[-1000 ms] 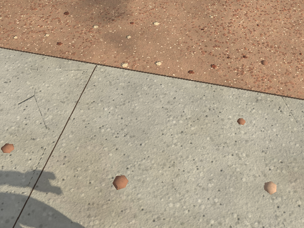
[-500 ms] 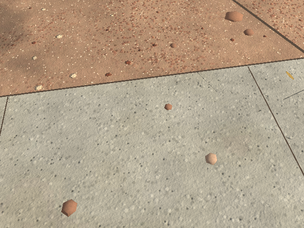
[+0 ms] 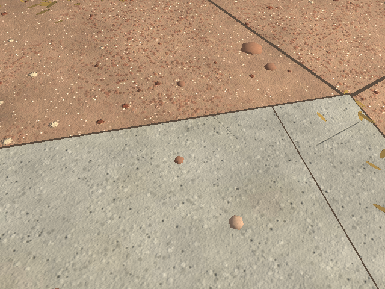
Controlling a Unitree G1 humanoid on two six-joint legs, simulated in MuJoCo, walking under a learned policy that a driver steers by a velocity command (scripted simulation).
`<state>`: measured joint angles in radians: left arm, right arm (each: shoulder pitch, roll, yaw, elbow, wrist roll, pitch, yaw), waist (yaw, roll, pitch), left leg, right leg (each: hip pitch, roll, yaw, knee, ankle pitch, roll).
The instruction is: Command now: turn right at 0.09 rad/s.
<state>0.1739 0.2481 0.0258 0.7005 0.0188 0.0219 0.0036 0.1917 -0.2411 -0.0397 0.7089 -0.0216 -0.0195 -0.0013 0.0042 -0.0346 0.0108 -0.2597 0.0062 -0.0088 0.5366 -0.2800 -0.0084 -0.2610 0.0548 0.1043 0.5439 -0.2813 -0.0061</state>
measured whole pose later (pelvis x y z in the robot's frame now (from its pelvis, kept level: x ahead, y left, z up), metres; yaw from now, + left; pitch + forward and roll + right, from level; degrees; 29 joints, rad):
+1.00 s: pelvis +0.01 +0.04 +0.00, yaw +0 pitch -2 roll +0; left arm 0.24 0.22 0.05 0.94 0.00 0.02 0.05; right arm 0.23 -0.21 -0.02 0.84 -0.01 -0.03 -0.01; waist 0.00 -0.01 0.04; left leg -0.20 -0.04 0.02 0.50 -0.28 0.04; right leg -0.19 0.00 0.13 0.49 -0.28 0.05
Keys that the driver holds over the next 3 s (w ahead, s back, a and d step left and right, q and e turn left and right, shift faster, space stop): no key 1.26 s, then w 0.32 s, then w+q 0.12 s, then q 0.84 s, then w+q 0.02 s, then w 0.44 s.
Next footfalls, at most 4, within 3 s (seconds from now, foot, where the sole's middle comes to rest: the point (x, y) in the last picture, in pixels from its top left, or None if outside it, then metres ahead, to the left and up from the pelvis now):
1.60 right None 0.12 -0.13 -0.77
2.04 left None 0.36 0.09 -0.77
2.50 right None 0.41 -0.12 -0.77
2.94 left None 0.32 0.14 -0.77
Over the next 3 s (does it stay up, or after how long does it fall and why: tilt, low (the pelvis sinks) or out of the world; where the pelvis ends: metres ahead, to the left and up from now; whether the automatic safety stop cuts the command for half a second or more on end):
stays up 0.36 0.03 0.00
